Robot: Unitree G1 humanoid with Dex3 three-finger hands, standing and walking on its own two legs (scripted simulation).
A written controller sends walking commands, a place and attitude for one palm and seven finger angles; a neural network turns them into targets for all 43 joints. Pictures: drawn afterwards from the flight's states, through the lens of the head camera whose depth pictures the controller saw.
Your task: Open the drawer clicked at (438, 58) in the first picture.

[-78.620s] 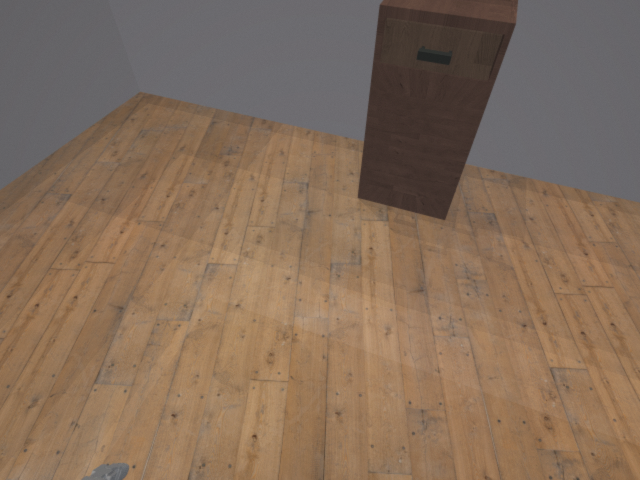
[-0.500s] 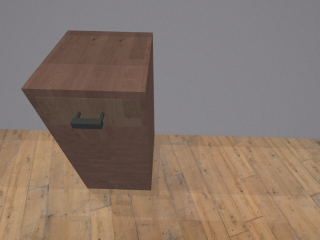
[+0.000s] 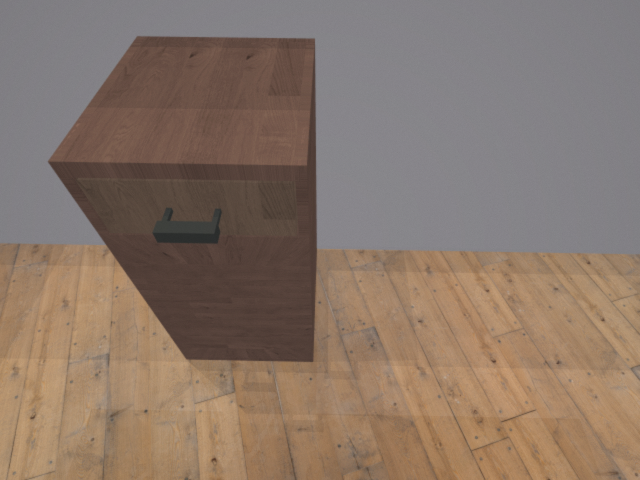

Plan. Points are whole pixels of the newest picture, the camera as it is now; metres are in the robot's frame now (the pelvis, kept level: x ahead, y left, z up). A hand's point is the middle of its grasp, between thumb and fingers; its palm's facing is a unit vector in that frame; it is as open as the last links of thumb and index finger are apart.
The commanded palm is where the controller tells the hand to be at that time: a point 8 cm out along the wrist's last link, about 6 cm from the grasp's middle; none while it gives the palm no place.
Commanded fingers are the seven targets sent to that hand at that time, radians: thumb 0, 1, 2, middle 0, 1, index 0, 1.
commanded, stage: come to a stop and stand still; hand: left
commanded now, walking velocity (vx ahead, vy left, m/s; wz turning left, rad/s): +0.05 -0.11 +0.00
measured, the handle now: (190, 222) +0.51 +0.27 -0.04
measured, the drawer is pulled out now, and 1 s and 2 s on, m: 0.00 0.00 0.00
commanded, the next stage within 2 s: look again from close up in 0.82 s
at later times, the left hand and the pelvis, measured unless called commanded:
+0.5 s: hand out of the picture +0.02 +0.17 -0.17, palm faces +0.00 -0.98 -0.19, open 7.3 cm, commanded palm none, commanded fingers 0.00 0.90 0.90 -0.20 -0.30 -0.20 -0.30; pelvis +0.01 +0.00 +0.00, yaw -1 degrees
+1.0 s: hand out of the picture +0.04 +0.19 -0.17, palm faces -0.01 -0.98 -0.19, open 7.3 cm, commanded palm none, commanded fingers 0.00 0.90 0.90 -0.20 -0.30 -0.20 -0.30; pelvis +0.03 +0.01 +0.01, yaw -1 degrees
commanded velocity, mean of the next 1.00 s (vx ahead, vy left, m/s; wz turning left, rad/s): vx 0.00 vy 0.00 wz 0.00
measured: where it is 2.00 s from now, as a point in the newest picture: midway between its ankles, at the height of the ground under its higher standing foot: outside the picture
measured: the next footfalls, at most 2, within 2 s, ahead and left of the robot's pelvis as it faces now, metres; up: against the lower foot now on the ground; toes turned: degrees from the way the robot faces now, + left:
right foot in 0.10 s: +0.01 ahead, -0.10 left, +0.00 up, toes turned -4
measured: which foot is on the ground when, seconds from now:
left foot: down 0.00-1.00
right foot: up 0.00-0.08, down 0.10-1.00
